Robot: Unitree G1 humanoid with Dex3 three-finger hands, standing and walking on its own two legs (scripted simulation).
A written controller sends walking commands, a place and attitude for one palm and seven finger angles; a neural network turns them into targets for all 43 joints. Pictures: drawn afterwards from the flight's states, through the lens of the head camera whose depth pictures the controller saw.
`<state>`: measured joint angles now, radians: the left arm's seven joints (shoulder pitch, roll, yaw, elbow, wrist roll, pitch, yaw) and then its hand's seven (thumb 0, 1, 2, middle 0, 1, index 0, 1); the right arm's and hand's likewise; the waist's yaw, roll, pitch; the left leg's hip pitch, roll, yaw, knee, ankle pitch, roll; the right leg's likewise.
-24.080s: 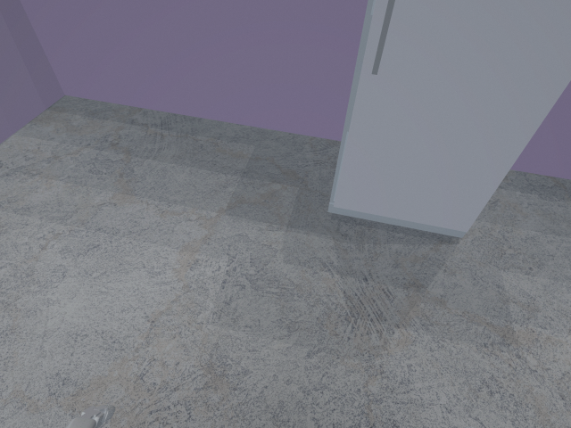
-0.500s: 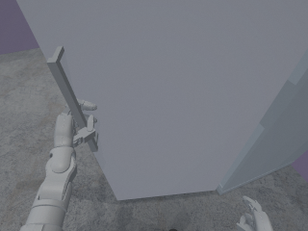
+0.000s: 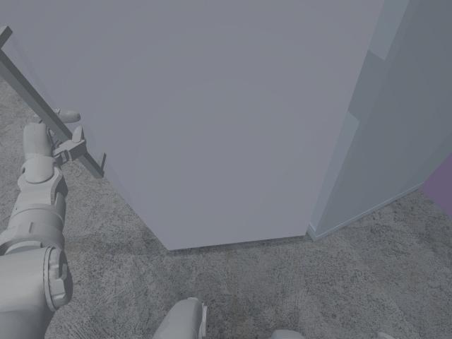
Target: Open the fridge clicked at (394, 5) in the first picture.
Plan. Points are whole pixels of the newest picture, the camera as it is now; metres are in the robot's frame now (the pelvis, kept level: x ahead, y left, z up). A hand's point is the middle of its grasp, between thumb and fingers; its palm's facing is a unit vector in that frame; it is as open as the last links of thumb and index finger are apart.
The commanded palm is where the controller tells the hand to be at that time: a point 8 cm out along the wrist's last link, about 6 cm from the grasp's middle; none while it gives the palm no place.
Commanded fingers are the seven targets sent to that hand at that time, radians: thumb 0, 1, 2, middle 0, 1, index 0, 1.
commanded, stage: stop walking and hold the door back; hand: left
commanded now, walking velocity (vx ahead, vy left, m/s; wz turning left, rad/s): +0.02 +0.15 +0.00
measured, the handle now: (61, 118) +0.47 +0.30 +0.14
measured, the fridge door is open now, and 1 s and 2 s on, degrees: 70 63 64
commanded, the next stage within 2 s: loosen the grip on the handle in 0.76 s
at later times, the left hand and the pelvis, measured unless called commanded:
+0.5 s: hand (89, 110) +0.52 +0.28 +0.11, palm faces +0.20 -0.96 -0.21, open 5.7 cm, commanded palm +0.46 +0.34 +0.10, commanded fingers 0.00 0.90 0.90 -0.45 -1.40 -0.45 -1.40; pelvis +0.06 +0.07 +0.00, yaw -7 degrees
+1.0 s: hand (78, 125) +0.48 +0.28 +0.11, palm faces +0.16 -0.97 -0.18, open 6.2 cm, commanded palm +0.44 +0.33 +0.11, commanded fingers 0.00 -0.07 0.43 -0.45 -1.40 -0.45 -1.40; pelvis +0.03 +0.08 -0.01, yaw -8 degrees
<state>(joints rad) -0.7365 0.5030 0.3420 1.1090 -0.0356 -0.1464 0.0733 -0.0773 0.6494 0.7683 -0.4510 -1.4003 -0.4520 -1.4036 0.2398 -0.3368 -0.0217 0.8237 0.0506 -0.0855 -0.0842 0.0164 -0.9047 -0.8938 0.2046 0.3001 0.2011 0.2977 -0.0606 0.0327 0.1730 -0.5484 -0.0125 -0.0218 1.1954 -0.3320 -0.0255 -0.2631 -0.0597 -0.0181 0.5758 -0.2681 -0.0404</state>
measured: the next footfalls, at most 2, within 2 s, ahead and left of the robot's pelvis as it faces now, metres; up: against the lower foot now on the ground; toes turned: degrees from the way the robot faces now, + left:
left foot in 0.34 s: +0.11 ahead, +0.16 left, +0.00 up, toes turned -10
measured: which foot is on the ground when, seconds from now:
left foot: up 0.00-0.32, down 0.34-1.00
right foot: down 0.00-1.00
